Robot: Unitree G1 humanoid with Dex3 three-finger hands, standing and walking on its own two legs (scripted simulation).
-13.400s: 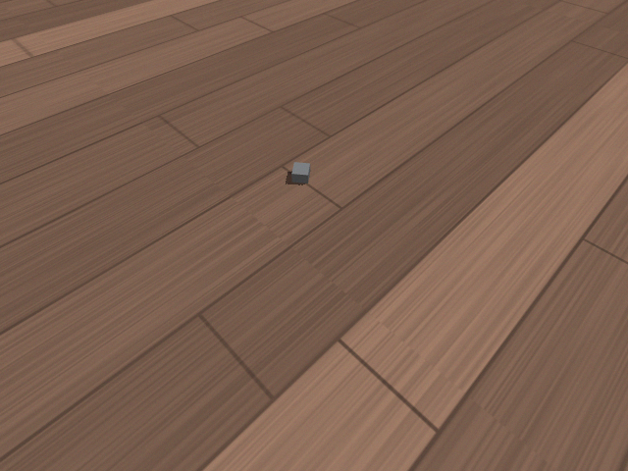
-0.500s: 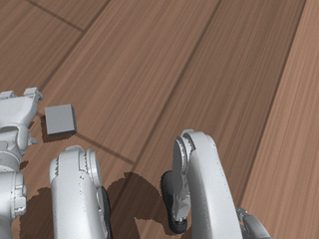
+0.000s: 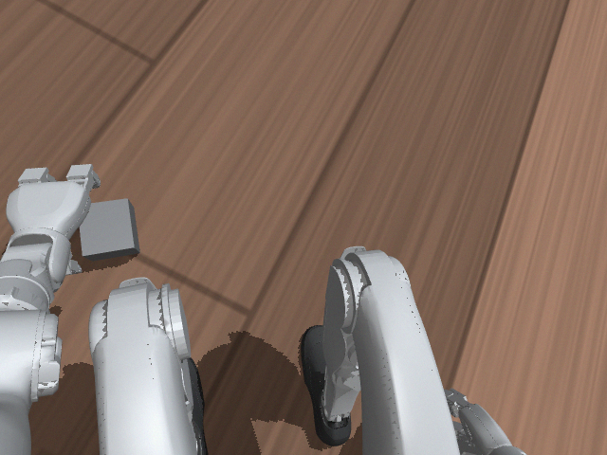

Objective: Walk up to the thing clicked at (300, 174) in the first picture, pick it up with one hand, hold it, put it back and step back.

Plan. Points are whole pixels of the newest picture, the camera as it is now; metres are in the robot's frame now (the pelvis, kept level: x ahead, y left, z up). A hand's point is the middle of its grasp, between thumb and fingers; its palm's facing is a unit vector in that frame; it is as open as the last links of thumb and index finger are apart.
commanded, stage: approach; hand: left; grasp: from above
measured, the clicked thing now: (109, 230) +0.44 +0.24 -0.29
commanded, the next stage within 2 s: close in in 0.16 s
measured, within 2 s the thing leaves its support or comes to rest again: neither
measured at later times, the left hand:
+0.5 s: hand (71, 228) +0.43 +0.27 -0.20, palm faces -0.50 -0.12 -0.86, open 14.3 cm
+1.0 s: hand (89, 222) +0.44 +0.25 -0.23, palm faces -0.41 -0.05 -0.91, open 14.6 cm
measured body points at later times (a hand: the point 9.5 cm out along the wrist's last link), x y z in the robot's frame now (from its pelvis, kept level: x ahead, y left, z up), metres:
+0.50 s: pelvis +0.00 +0.00 -0.01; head +0.25 +0.04 +0.37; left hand +0.45 +0.27 -0.15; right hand +0.02 -0.27 -0.12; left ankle +0.08 +0.13 -0.29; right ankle +0.10 -0.12 -0.29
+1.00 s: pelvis +0.01 +0.00 -0.02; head +0.26 +0.07 +0.35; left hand +0.46 +0.25 -0.18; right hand +0.07 -0.26 -0.12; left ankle +0.08 +0.13 -0.29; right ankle +0.10 -0.12 -0.29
